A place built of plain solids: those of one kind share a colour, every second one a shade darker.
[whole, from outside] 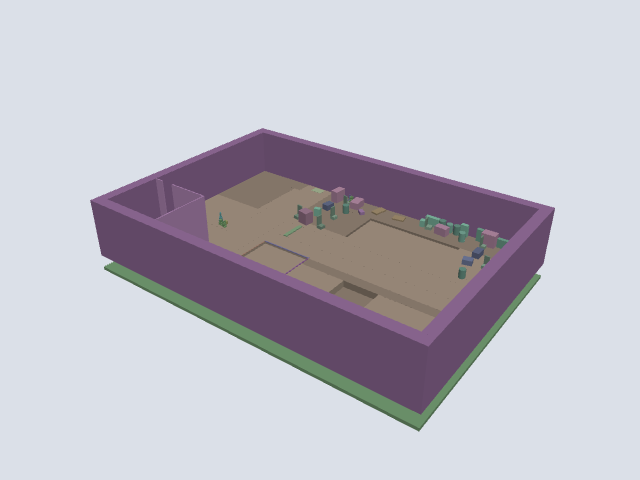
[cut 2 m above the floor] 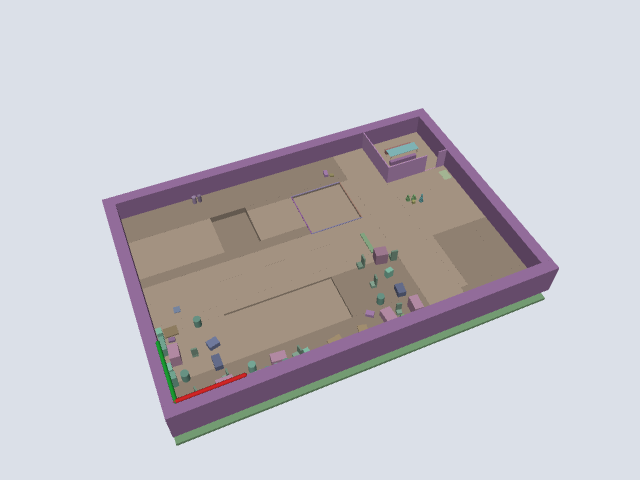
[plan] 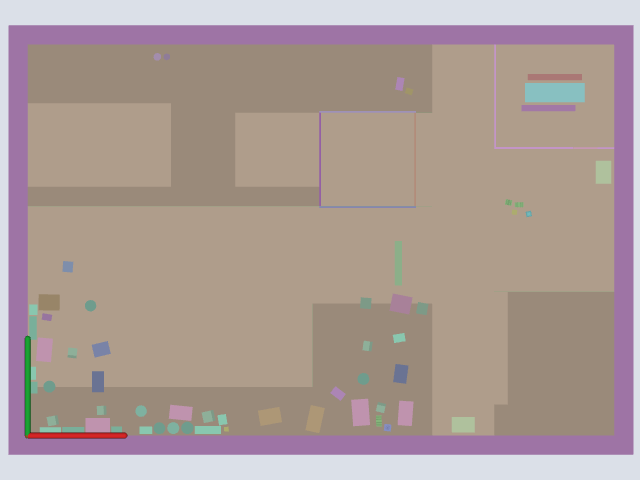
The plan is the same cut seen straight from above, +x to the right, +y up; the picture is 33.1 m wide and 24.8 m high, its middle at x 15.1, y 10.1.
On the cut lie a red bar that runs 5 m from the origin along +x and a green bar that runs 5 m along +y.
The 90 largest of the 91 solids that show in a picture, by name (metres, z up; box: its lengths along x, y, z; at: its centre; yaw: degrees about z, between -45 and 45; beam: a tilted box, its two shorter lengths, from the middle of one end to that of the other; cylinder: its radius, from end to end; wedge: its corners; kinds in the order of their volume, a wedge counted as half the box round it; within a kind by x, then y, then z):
{
 "floor_1": {"box": [5.4, 4.32, 2.1], "at": [2.7, 4.66, -1.05]},
 "floor_2": {"box": [7.4, 4.32, 2.1], "at": [3.7, 15.01, -1.05]},
 "floor_3": {"box": [15.15, 1.0, 2.1], "at": [7.58, 12.35, -1.05]},
 "floor_4": {"box": [3.32, 4.32, 1.48], "at": [9.06, 15.01, -1.36]},
 "floor_5": {"box": [9.32, 4.32, 1.89], "at": [10.06, 4.66, -1.16]},
 "floor_6": {"box": [20.9, 2.5, 2.1], "at": [10.45, 1.25, -1.05]},
 "floor_7": {"box": [20.9, 0.93, 2.1], "at": [10.45, 7.29, -1.05]},
 "floor_8": {"box": [20.9, 2.3, 1.0], "at": [10.45, 8.9, -0.5]},
 "floor_9": {"box": [20.9, 1.8, 2.1], "at": [10.45, 10.95, -1.05]},
 "floor_10": {"box": [20.9, 3.03, 2.1], "at": [10.45, 18.68, -1.05]},
 "floor_11": {"box": [4.43, 3.82, 2.1], "at": [12.94, 14.76, -1.05]},
 "floor_12": {"box": [10.18, 0.5, 2.1], "at": [15.81, 16.92, -1.05]},
 "floor_13": {"box": [4.82, 4.82, 1.89], "at": [17.56, 14.26, -1.16]},
 "floor_14": {"box": [6.18, 4.32, 2.1], "at": [17.81, 4.66, -1.05]},
 "floor_15": {"box": [0.93, 4.82, 2.1], "at": [20.43, 14.26, -1.05]},
 "floor_16": {"box": [3.2, 20.2, 1.0], "at": [22.5, 10.1, -0.5]},
 "floor_17": {"box": [0.7, 5.82, 2.1], "at": [24.45, 4.51, -1.05]},
 "floor_18": {"box": [3.82, 5.82, 2.1], "at": [26.71, 4.51, -1.05]},
 "floor_19": {"box": [6.2, 1.6, 2.1], "at": [27.2, 0.8, -1.05]},
 "floor_20": {"box": [6.2, 4.98, 2.1], "at": [27.2, 9.91, -1.05]},
 "floor_21": {"box": [6.2, 2.4, 1.0], "at": [27.2, 13.6, -0.5]},
 "floor_22": {"box": [6.2, 5.4, 1.0], "at": [27.2, 17.5, -0.5]},
 "floor_23": {"box": [1.68, 5.82, 2.1], "at": [29.46, 4.51, -1.05]},
 "wall_1": {"box": [1.0, 20.2, 5.5], "at": [-0.5, 10.1, 1.75]},
 "wall_2": {"box": [32.3, 1.0, 5.5], "at": [15.15, -0.5, 1.75]},
 "wall_3": {"box": [32.3, 1.0, 5.5], "at": [15.15, 20.7, 1.75]},
 "wall_4": {"box": [1.0, 20.2, 5.5], "at": [30.8, 10.1, 1.75]},
 "floor_base_1": {"box": [32.3, 22.2, 0.3], "at": [15.15, 10.1, -2.35]},
 "pallet_load_1": {"box": [0.78, 1.22, 1.24], "at": [0.86, 4.43, 0.62], "yaw": -4.7},
 "pallet_load_2": {"box": [1.27, 0.83, 1.23], "at": [3.61, 0.48, 0.61]},
 "pallet_load_3": {"box": [1.17, 0.73, 0.78], "at": [7.91, 1.17, 0.39], "yaw": -5.9},
 "pallet_load_4": {"box": [0.88, 1.37, 0.69], "at": [17.2, 1.19, 0.34], "yaw": 4.2},
 "pallet_load_5": {"box": [1.04, 0.9, 1.21], "at": [19.29, 6.79, 0.6], "yaw": -11.2},
 "pallet_load_6": {"box": [0.74, 1.27, 1.19], "at": [19.52, 1.14, 0.59], "yaw": -4.0},
 "part_1": {"box": [0.1, 5.3, 4.55], "at": [24.15, 17.55, 2.23]},
 "part_2": {"box": [4.09, 0.1, 4.55], "at": [26.14, 14.85, 2.23]},
 "part_3": {"box": [0.86, 0.1, 4.55], "at": [29.87, 14.85, 2.23]},
 "crate_stack_1": {"box": [0.36, 0.67, 1.29], "at": [0.25, 3.21, 0.65]},
 "crate_stack_2": {"box": [0.4, 1.21, 0.96], "at": [0.27, 5.55, 0.48]},
 "crate_stack_3": {"box": [0.44, 0.61, 1.25], "at": [0.29, 2.48, 0.62]},
 "crate_stack_4": {"box": [0.44, 0.55, 1.29], "at": [0.29, 6.5, 0.65]},
 "crate_stack_5": {"box": [1.1, 0.36, 0.85], "at": [1.17, 0.25, 0.42]},
 "crate_stack_6": {"box": [1.14, 0.37, 0.84], "at": [2.35, 0.26, 0.42]},
 "crate_stack_7": {"box": [0.57, 0.39, 1.18], "at": [4.59, 0.27, 0.59]},
 "crate_stack_8": {"box": [0.66, 0.4, 1.15], "at": [6.11, 0.27, 0.57]},
 "crate_stack_9": {"box": [1.36, 0.42, 0.9], "at": [9.31, 0.28, 0.45]},
 "crate_stack_10": {"box": [0.44, 0.53, 0.63], "at": [10.06, 0.82, 0.32], "yaw": 9.1},
 "crate_stack_11": {"box": [0.61, 0.43, 0.8], "at": [19.19, 5.04, 0.4], "yaw": 9.7},
 "barrel_1": {"cylinder": 0.31, "from": [1.12, 2.53, 0.0], "to": [1.12, 2.53, 0.84]},
 "barrel_2": {"cylinder": 0.29, "from": [3.25, 6.7, 0.0], "to": [3.25, 6.7, 0.81]},
 "barrel_3": {"cylinder": 0.29, "from": [5.86, 1.26, 0.0], "to": [5.86, 1.26, 0.87]},
 "barrel_4": {"cylinder": 0.3, "from": [6.8, 0.38, 0.0], "to": [6.8, 0.38, 0.87]},
 "barrel_5": {"cylinder": 0.31, "from": [7.52, 0.38, 0.0], "to": [7.52, 0.38, 0.81]},
 "barrel_6": {"cylinder": 0.32, "from": [8.25, 0.39, 0.0], "to": [8.25, 0.39, 0.95]},
 "barrel_7": {"cylinder": 0.3, "from": [17.34, 2.92, 0.0], "to": [17.34, 2.92, 0.84]},
 "sack_pile_1": {"box": [0.63, 1.08, 0.53], "at": [3.63, 2.78, 0.27], "yaw": -0.1},
 "sack_pile_2": {"box": [0.86, 0.68, 0.47], "at": [3.8, 4.45, 0.23], "yaw": 13.3},
 "sack_pile_3": {"box": [0.68, 0.95, 0.56], "at": [19.28, 3.19, 0.28], "yaw": -7.5},
 "hand_truck_1": {"box": [0.57, 0.49, 0.3], "at": [1.3, 0.76, 0.15], "yaw": 10.9},
 "hand_truck_2": {"box": [0.47, 0.14, 0.8], "at": [2.29, 4.07, 0.68], "yaw": -6.5},
 "hand_truck_3": {"box": [0.47, 0.52, 0.28], "at": [2.31, 4.26, 0.14], "yaw": -6.5},
 "hand_truck_4": {"box": [0.49, 0.47, 0.29], "at": [3.82, 1.3, 0.14], "yaw": 2.5},
 "hand_truck_5": {"box": [0.62, 0.57, 0.28], "at": [9.34, 0.98, 0.14], "yaw": 12.4},
 "hand_truck_6": {"box": [0.56, 0.57, 0.3], "at": [17.47, 6.83, 0.15], "yaw": -4.2},
 "hand_truck_7": {"box": [0.47, 0.5, 0.3], "at": [17.56, 4.62, 0.15], "yaw": -8.1},
 "hand_truck_8": {"box": [0.14, 0.57, 0.92], "at": [17.68, 6.82, 0.76], "yaw": -4.2},
 "hand_truck_9": {"box": [0.14, 0.5, 0.91], "at": [17.72, 4.6, 0.76], "yaw": -8.1},
 "hand_truck_10": {"box": [0.44, 0.49, 0.27], "at": [18.25, 1.44, 0.14], "yaw": -13.2},
 "hand_truck_11": {"box": [0.44, 0.14, 0.75], "at": [18.29, 1.61, 0.65], "yaw": -13.2},
 "hand_truck_12": {"box": [0.55, 0.14, 0.96], "at": [20.34, 6.33, 0.78], "yaw": -10.4},
 "hand_truck_13": {"box": [0.55, 0.6, 0.3], "at": [20.38, 6.55, 0.15], "yaw": -10.4},
 "pallet_1": {"box": [1.09, 0.83, 0.18], "at": [1.1, 6.88, 0.04], "yaw": -0.3},
 "pallet_2": {"box": [1.13, 0.8, 0.19], "at": [12.52, 0.98, 0.04], "yaw": 10.1},
 "pallet_3": {"box": [0.74, 1.33, 0.16], "at": [14.85, 0.85, 0.08], "yaw": -12.4},
 "bencha_1": {"box": [2.8, 0.33, 0.45], "at": [26.91, 16.91, 0.23]},
 "benchb_1": {"box": [2.8, 0.33, 0.45], "at": [27.23, 18.52, 0.23]},
 "crate_1": {"box": [0.51, 0.34, 0.23], "at": [0.99, 6.11, 0.12], "yaw": -9.0},
 "crate_2": {"box": [0.68, 0.45, 0.31], "at": [16.03, 2.17, 0.15], "yaw": -37.1},
 "crate_3": {"box": [0.38, 0.67, 0.29], "at": [19.23, 18.16, 0.14], "yaw": -10.2},
 "top_1": {"box": [3.1, 1.0, 0.044], "at": [27.23, 17.71, 0.74]},
 "low_beam_1": {"box": [0.38, 2.3, 0.15], "at": [19.15, 8.9, 0.03]},
 "low_mat_1": {"box": [1.2, 0.8, 0.06], "at": [22.5, 0.55, -0.02]},
 "low_mat_2": {"box": [0.8, 1.2, 0.06], "at": [29.75, 13.6, -0.02]},
 "bin_1": {"cylinder": 0.2, "from": [6.7, 19.56, 0.0], "to": [6.7, 19.56, 0.76]},
 "low_kerb90N_1": {"box": [5.01, 0.1, 0.09], "at": [17.56, 16.72, -0.01]},
 "low_kerb90S_1": {"box": [5.01, 0.1, 0.09], "at": [17.56, 11.8, -0.01]},
 "low_kerb90E_1": {"box": [0.1, 4.82, 0.09], "at": [20.02, 14.26, -0.01]},
 "low_kerb90W_1": {"box": [0.1, 4.82, 0.09], "at": [15.1, 14.26, -0.01]},
 "inway_hose_coil_1": {"box": [0.53, 0.56, 0.12], "at": [2.07, 8.72, 0.01], "yaw": -4.7},
 "parcel_1": {"box": [0.38, 0.31, 0.17], "at": [19.7, 17.78, 0.09], "yaw": -19.1}
}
